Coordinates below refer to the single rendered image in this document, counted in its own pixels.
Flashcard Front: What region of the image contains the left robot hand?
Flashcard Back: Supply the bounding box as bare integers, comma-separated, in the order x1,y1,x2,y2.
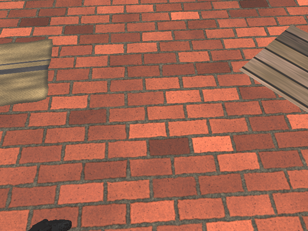
28,218,72,231

